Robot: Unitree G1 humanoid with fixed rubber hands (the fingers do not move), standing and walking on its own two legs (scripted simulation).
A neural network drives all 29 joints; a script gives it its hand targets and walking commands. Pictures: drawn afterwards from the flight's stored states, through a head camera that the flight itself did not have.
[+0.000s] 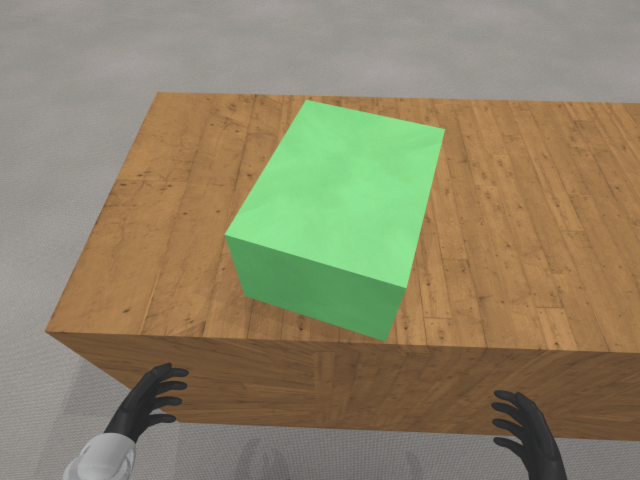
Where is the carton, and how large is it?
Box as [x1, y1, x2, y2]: [225, 100, 444, 341]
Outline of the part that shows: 306,100 226,231 225,237 244,294 246,296 385,341 406,287 444,129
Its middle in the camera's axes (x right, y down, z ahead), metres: +0.04 -0.04 +0.60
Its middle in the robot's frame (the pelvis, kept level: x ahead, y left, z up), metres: +0.48 +0.00 +0.00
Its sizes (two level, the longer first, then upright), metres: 0.291 0.227 0.164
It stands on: a pedestal, 0.69 m high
